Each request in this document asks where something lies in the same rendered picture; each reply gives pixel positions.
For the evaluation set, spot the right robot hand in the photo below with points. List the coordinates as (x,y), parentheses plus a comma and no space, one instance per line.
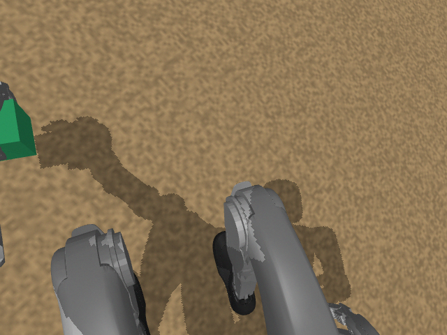
(356,324)

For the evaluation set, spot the right robot foot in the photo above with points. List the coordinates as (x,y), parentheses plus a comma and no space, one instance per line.
(225,270)

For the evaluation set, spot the left robot hand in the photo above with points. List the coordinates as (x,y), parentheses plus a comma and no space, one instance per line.
(5,94)

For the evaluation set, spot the left robot foot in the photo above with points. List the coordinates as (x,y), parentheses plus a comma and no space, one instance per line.
(141,306)

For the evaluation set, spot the cube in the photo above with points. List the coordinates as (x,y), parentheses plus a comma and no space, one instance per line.
(16,134)

